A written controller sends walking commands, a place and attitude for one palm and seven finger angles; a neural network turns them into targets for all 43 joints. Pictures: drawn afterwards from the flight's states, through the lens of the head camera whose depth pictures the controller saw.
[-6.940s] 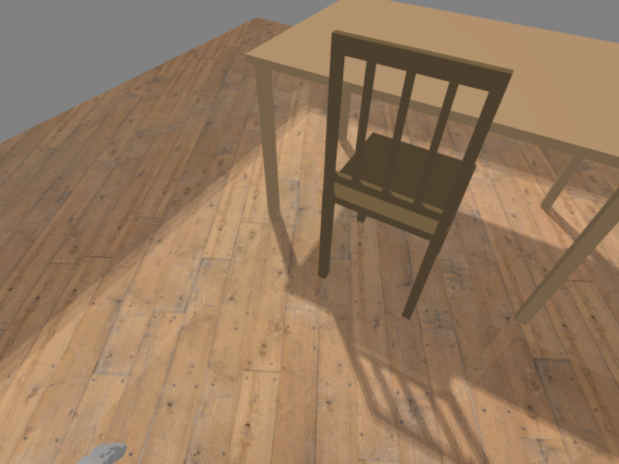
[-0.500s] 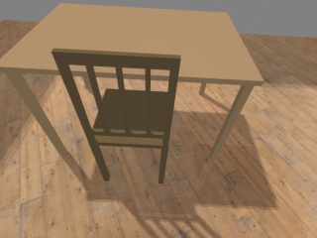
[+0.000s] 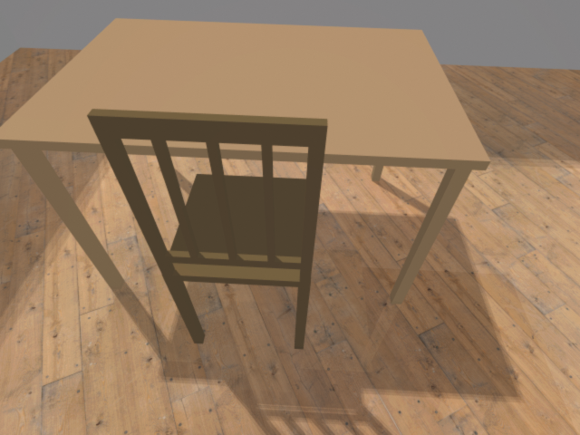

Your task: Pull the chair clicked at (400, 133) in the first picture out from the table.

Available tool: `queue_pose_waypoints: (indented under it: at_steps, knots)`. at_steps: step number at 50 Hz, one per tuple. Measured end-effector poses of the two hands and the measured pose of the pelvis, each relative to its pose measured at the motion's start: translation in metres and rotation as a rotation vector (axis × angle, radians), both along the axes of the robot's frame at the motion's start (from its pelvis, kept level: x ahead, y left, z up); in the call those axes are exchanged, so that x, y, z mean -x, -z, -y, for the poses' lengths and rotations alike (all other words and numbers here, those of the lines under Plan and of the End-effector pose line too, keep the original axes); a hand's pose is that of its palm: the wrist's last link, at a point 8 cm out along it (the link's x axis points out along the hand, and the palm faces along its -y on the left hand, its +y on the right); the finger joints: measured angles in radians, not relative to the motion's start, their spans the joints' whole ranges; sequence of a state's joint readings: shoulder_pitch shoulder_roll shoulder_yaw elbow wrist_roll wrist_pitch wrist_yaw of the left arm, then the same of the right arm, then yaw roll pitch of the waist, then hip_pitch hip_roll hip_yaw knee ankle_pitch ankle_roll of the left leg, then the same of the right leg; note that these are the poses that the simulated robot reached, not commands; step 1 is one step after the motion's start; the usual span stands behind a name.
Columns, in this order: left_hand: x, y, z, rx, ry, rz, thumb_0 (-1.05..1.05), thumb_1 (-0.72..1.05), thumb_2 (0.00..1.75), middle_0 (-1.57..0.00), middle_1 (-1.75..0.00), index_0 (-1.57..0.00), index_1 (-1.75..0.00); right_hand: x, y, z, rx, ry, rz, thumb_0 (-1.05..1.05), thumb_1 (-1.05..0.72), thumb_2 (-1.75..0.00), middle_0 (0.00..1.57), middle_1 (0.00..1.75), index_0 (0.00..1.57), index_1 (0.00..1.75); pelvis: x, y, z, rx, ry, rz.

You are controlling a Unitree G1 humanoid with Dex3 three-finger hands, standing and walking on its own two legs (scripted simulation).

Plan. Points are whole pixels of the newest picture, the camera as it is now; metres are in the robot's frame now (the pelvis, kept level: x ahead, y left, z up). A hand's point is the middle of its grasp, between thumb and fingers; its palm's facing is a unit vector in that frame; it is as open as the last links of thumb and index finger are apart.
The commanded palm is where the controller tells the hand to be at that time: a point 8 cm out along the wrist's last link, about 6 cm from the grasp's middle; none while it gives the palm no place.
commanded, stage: shuffle to correct the standing spot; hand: left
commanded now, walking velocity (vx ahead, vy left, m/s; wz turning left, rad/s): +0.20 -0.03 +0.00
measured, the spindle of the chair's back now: (224, 208) +0.55 +0.18 -0.06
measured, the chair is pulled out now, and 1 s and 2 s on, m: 0.00 0.00 0.00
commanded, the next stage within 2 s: come to a stop and stand still in 0.28 s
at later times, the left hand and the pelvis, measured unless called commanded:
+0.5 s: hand (195, 434) +0.16 +0.17 -0.18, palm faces +0.02 -0.97 -0.26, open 7.3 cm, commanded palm none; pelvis +0.13 -0.03 -0.01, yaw +0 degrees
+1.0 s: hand (167, 427) +0.17 +0.22 -0.19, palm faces +0.03 -0.97 -0.24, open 7.4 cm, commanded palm none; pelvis +0.12 +0.02 -0.01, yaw -1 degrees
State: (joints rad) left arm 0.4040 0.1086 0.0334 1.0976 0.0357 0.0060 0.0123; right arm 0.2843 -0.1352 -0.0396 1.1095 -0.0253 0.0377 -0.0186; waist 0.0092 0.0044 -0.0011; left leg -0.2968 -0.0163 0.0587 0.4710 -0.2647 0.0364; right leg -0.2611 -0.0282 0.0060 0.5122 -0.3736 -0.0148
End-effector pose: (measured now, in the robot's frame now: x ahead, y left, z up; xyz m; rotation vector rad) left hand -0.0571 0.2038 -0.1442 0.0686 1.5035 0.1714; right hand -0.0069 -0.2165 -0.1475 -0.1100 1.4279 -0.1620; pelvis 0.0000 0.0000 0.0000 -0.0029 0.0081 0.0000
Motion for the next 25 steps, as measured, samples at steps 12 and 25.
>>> queue_pose_waypoints:
  at_steps: [12,25]
  knots:
    - [-0.024,0.014,0.011,0.033,-0.031,-0.082,0.01,0.90,0.90,-0.20,-0.30,-0.19,-0.30,-0.069,0.006,0.008,0.037,-0.019,0.089,0.01,-0.92,-0.90,0.20,0.30,0.20,0.29,-0.054,0.013,-0.001,-0.006,0.002,-0.003]
    - [-0.211,-0.001,-0.009,-0.120,0.095,0.187,0.03,0.94,0.90,-0.20,-0.30,-0.19,-0.30,-0.080,0.019,0.014,-0.052,0.019,-0.092,0.00,-0.91,-0.90,0.20,0.30,0.20,0.30,-0.125,0.014,0.032,-0.014,0.004,-0.020]
